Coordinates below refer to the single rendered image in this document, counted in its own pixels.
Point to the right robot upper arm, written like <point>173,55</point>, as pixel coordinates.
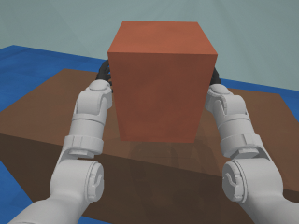
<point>256,186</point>

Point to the left robot upper arm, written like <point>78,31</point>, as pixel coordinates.
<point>75,184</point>

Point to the pedestal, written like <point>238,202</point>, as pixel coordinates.
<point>144,182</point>

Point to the carton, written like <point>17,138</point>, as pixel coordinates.
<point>160,74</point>

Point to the robot right forearm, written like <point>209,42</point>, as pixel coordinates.
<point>238,139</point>

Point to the robot left forearm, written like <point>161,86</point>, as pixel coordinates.
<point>88,122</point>

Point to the left robot hand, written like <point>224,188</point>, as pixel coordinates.
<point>103,73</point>

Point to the right robot hand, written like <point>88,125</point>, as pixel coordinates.
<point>215,79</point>

